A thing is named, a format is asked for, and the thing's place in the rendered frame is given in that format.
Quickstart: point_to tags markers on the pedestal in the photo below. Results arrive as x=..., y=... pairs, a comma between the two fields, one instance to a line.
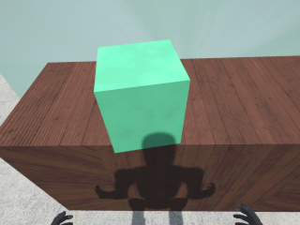
x=240, y=141

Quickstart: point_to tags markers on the right robot hand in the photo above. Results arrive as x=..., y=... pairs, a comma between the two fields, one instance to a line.
x=251, y=218

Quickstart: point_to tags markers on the carton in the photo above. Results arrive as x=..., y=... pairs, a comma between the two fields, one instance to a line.
x=142, y=93

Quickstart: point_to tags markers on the left robot hand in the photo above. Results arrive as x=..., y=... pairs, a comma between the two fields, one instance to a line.
x=61, y=218

